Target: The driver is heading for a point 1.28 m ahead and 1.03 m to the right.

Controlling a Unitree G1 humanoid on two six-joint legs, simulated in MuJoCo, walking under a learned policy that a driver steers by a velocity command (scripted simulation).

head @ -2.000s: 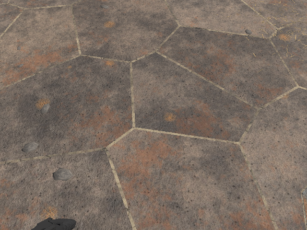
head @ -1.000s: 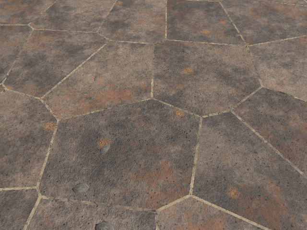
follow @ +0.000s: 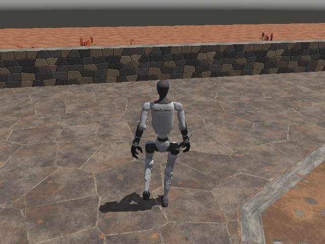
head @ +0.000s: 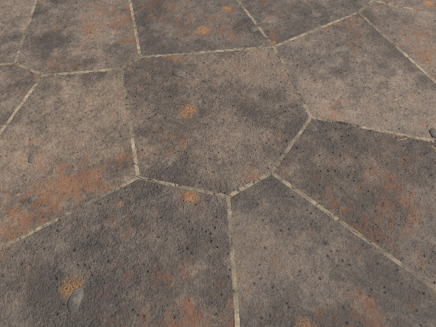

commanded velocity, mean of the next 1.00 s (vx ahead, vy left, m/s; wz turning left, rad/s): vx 0.07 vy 0.00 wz -0.59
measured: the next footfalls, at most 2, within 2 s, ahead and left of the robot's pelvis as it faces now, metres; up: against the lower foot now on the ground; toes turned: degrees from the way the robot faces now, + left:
left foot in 0.38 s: +0.23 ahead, +0.13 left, +0.00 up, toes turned -20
right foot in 0.86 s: +0.09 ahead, -0.06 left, +0.00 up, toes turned -31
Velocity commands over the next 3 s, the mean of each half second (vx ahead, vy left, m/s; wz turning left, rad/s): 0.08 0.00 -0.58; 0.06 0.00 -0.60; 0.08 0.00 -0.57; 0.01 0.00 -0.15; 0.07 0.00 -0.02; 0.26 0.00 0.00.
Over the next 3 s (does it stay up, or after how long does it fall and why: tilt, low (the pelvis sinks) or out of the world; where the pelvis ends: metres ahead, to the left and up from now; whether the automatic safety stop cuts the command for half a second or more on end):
stays up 0.38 -0.19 0.00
